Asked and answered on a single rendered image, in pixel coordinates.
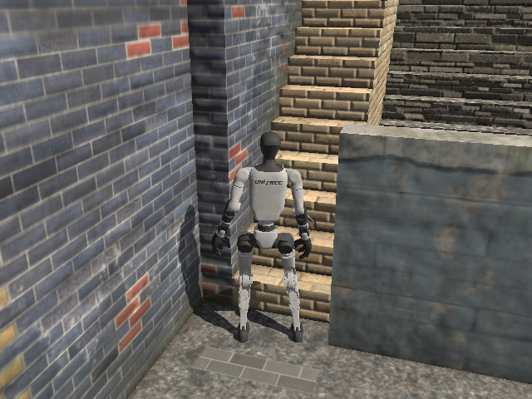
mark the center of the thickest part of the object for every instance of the stairs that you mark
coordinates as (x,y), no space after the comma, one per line
(337,75)

